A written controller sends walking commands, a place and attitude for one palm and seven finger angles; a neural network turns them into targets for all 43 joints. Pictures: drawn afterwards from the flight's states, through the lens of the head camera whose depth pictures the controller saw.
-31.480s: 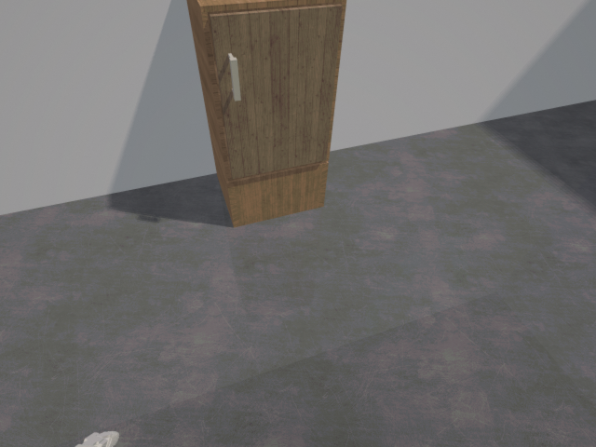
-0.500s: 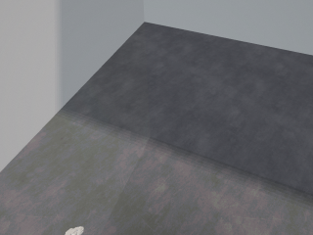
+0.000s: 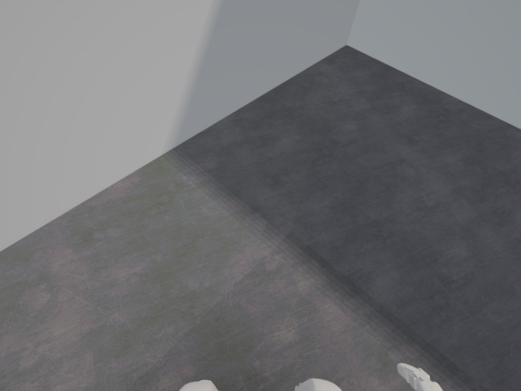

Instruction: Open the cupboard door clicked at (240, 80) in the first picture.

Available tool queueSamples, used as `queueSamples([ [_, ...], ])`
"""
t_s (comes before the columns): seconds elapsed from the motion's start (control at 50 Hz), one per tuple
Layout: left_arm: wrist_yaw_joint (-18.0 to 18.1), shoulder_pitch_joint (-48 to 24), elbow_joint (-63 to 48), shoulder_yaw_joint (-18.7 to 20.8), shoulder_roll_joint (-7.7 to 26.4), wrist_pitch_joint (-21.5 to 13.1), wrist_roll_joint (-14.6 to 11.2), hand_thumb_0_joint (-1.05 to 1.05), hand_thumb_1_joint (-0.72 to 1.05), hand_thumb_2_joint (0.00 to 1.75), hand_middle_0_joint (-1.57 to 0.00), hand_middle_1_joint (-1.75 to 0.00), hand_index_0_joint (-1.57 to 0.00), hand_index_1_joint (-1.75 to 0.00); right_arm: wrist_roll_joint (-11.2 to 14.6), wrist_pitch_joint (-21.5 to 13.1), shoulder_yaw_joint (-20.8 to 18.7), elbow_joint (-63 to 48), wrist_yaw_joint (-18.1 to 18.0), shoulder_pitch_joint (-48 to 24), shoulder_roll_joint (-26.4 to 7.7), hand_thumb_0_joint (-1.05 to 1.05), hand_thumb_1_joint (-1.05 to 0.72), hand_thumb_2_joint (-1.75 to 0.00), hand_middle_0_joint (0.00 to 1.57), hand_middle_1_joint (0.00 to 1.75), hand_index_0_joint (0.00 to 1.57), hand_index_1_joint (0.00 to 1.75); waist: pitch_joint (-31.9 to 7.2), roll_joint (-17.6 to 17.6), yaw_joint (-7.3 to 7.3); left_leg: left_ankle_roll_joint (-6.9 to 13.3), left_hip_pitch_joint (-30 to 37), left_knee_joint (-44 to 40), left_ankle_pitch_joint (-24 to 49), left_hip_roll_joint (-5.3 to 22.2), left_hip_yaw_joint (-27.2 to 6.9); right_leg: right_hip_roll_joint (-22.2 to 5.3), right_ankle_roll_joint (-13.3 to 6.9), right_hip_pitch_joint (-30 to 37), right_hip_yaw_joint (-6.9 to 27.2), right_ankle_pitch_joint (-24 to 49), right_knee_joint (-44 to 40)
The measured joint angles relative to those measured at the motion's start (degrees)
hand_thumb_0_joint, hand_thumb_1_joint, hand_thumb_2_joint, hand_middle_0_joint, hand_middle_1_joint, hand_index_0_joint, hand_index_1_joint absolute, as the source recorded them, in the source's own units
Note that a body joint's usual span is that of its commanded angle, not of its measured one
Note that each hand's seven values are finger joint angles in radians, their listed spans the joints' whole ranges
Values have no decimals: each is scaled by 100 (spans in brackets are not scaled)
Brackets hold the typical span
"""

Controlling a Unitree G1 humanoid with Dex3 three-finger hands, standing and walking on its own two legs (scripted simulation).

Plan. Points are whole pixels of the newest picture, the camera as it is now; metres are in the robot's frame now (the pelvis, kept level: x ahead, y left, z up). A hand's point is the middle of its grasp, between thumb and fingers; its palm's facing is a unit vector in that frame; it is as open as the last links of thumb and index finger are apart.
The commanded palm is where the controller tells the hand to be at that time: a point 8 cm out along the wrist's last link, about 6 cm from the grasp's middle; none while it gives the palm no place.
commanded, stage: turn to face it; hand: left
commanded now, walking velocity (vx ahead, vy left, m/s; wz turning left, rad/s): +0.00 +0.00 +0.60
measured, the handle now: out of the picture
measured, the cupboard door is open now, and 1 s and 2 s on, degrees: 45 45 45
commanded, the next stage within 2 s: none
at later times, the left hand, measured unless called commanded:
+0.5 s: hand out of the picture +0.02 +0.13 -0.15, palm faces +0.32 -0.92 -0.23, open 7.4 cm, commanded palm none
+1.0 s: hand out of the picture +0.01 +0.15 -0.14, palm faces +0.57 -0.76 -0.32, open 7.4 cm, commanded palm none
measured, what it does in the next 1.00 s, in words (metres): steps to the right, turning left: right foot, then left foot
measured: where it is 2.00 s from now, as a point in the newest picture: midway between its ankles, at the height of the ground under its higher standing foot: outside the picture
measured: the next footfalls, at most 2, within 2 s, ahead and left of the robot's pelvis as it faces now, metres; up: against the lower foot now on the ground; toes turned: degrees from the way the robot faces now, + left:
right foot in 0.24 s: +0.07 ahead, -0.17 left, +0.00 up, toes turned +7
left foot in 0.58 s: +0.02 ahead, +0.07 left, +0.00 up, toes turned +28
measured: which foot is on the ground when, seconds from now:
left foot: down 0.00-0.24, up 0.26-0.56, down 0.58-0.96, up 0.98-1.00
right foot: up 0.00-0.22, down 0.24-0.58, up 0.60-0.94, down 0.96-1.00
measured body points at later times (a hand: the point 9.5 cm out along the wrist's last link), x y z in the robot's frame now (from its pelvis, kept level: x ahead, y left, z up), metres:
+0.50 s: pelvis +0.02 -0.07 +0.01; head +0.07 -0.05 +0.46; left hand +0.01 +0.18 -0.13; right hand +0.19 -0.29 -0.13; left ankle -0.02 +0.06 -0.68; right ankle +0.03 -0.18 -0.73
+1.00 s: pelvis +0.04 -0.10 +0.00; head +0.09 -0.09 +0.45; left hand -0.02 +0.18 -0.11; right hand +0.25 -0.28 -0.15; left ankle -0.03 +0.03 -0.70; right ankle +0.10 -0.20 -0.73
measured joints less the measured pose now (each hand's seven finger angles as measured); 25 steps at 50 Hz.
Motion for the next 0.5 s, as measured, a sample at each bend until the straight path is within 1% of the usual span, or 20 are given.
queueSamples([
  [0.04, -32, -65, -84, 9, 16, -21, 2, 1, 91, 90, -20, -30, -20, -30, -2, 27, 16, 32, -14, 50, -4, 0, -91, -90, 20, 30, 20, 30, 20, 90, 21, -16, 75, -234, 151, -22, -153, 26, 25, -99, 139, 248, -199],
  [0.1, -50, -120, -213, 3, 18, -53, -9, 1, 91, 90, -20, -30, -20, -30, -8, 74, 20, 90, 6, 141, 5, 0, -91, -90, 20, 30, 20, 30, 23, 219, 21, -67, 127, -456, 298, -43, -380, 71, 29, -39, 260, 352, -831],
  [0.16, -49, -151, -297, -18, -4, -76, -20, 1, 91, 90, -20, -30, -20, -30, -16, 138, -8, 137, 32, 233, 19, 0, -90, -90, 20, 30, 21, 30, 13, 342, -27, -169, 95, -482, 339, -64, -614, 172, -1, 227, 287, 371, -1635],
  [0.2, -48, -141, -342, -40, -32, -116, -33, 1, 90, 90, -20, -30, -20, -30, -9, 192, -44, 160, 41, 287, 16, 0, -90, -90, 20, 30, 21, 30, 1, 427, -63, -259, 16, -376, 305, -88, -773, 271, -32, 529, 245, 559, -2310],
  [0.22, -48, -109, -379, -54, -36, -154, -35, 1, 90, 90, -20, -30, -20, -30, 7, 220, -65, 162, 43, 326, 16, 0, -90, -90, 20, 30, 21, 30, -24, 439, -71, -310, -57, -263, 257, -126, -843, 297, -59, 744, 216, 751, -2791],
  [0.24, -39, -59, -420, -66, -28, -212, -15, 1, 90, 90, -20, -30, -20, -30, 34, 248, -90, 160, 49, 367, 18, 0, -90, -90, 20, 30, 21, 30, -70, 403, -57, -320, -188, -44, 60, -189, -858, 263, -184, 890, 235, 830, -3199],
  [0.26, -14, -62, -407, -81, -94, -245, 10, 1, 90, 90, -20, -30, -20, -30, 49, 280, -133, 200, 51, 346, -24, 0, -90, -90, 20, 30, 21, 30, -32, 479, -42, -334, -352, 411, -458, -197, -882, 277, -293, 858, 175, 876, -3119],
  [0.28, 3, -57, -395, -121, -163, -252, 17, 1, 90, 90, -20, -30, -20, -30, 46, 317, -170, 234, 57, 331, -69, 0, -90, -90, 20, 30, 21, 30, 17, 540, -58, -335, -538, 1033, -878, -231, -860, 253, -358, 870, 86, 902, -3036],
  [0.3, 15, -33, -382, -155, -233, -254, 18, 1, 90, 90, -20, -30, -20, -30, 37, 344, -198, 259, 70, 328, -108, 0, -91, -90, 20, 30, 20, 30, 49, 578, -82, -345, -710, 1656, -1051, -255, -795, 209, -392, 933, -9, 929, -3048],
  [0.34, 37, 53, -361, -194, -339, -247, 8, 1, 90, 90, -20, -30, -20, -30, 31, 378, -232, 308, 98, 318, -134, 0, -91, -90, 20, 30, 20, 30, 75, 551, -110, -419, -926, 2592, -1068, -218, -568, 111, -414, 1086, -147, 999, -3207],
  [0.36, 46, 91, -344, -208, -371, -244, 7, 1, 90, 90, -20, -30, -20, -30, 36, 385, -232, 321, 112, 312, -124, 0, -91, -90, 20, 30, 20, 30, 83, 498, -126, -463, -945, 2797, -1046, -176, -451, 58, -419, 1162, -205, 1033, -3301],
  [0.4, 52, 145, -311, -227, -413, -250, 11, 1, 90, 90, -20, -30, -20, -30, 53, 390, -218, 325, 133, 302, -75, 0, -91, -90, 20, 30, 20, 30, 99, 353, -148, -536, -832, 2694, -1030, -86, -249, -51, -425, 1288, -328, 1078, -3462],
  [0.44, 43, 172, -291, -243, -438, -274, 19, 1, 90, 90, -20, -30, -21, -30, 69, 382, -191, 321, 148, 273, -25, 0, -91, -90, 20, 30, 20, 30, 129, 216, -132, -575, -588, 2154, -1052, -18, -99, -143, -421, 1367, -457, 1084, -3540],
  [0.5, 15, 195, -279, -256, -451, -311, 33, 1, 90, 90, -21, -30, -21, -30, 86, 351, -144, 309, 155, 173, 17, 0, -91, -90, 20, 30, 20, 30, 191, 85, -59, -560, -184, 1230, -1087, 12, 46, -245, -391, 1399, -669, 999, -3460],
])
